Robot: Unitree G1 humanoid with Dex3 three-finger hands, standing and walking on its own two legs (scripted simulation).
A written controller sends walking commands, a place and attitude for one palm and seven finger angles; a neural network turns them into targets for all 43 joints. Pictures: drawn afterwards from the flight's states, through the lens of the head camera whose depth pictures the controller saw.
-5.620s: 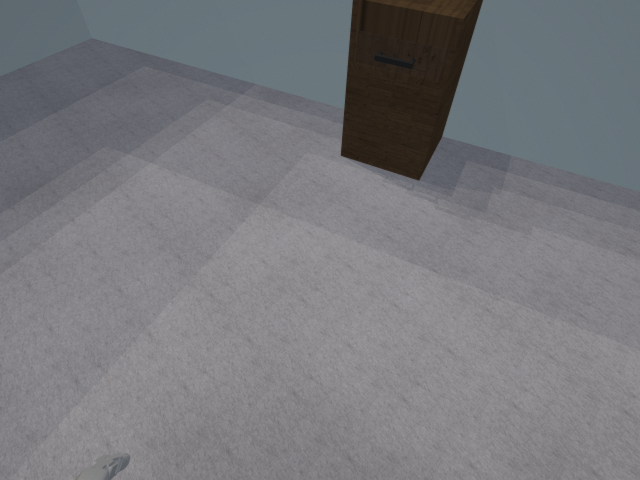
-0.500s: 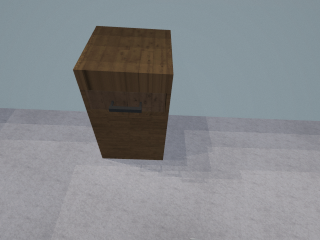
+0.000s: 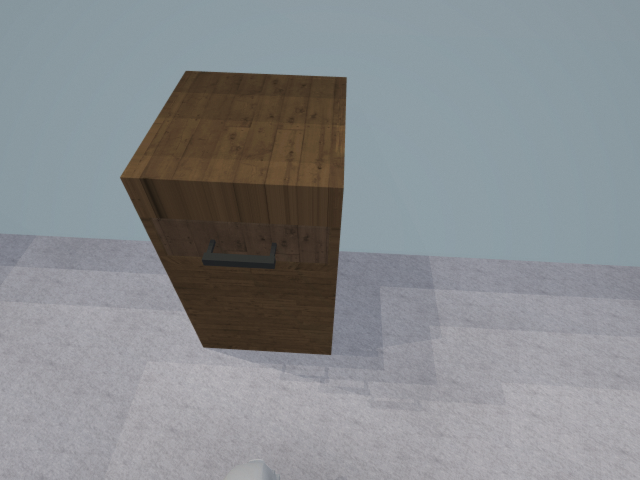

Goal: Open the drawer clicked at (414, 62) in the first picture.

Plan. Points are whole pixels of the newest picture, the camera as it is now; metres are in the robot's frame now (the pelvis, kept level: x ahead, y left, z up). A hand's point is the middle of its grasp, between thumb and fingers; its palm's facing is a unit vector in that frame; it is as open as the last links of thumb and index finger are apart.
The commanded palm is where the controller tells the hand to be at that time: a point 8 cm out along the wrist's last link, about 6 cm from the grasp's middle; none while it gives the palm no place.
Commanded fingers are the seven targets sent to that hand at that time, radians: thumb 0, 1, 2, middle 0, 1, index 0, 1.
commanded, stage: take the last steps up to it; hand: left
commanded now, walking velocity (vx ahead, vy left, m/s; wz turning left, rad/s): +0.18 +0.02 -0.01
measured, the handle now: (241, 253) +0.59 +0.22 -0.20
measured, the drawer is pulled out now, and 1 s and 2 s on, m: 0.00 0.00 0.00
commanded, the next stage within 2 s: come to a stop and stand still in 0.06 s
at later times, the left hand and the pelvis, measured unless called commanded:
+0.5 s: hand (206, 458) +0.18 +0.19 -0.17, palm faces +0.02 -0.96 -0.29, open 7.3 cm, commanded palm none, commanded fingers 0.00 0.90 0.90 -0.20 -0.30 -0.20 -0.30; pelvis +0.12 -0.02 -0.01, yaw -2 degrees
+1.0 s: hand out of the picture +0.10 +0.20 -0.17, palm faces +0.09 -0.96 -0.25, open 7.3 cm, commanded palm none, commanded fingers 0.00 0.90 0.90 -0.20 -0.30 -0.20 -0.30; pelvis +0.07 +0.00 +0.00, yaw +0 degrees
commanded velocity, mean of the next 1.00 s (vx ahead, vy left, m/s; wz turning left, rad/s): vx -0.08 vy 0.03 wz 0.00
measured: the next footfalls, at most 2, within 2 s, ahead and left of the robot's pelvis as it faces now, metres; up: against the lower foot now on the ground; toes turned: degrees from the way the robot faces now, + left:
left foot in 0.10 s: +0.15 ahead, +0.13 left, +0.00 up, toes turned +7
right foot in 0.46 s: +0.17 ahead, -0.11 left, +0.00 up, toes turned -6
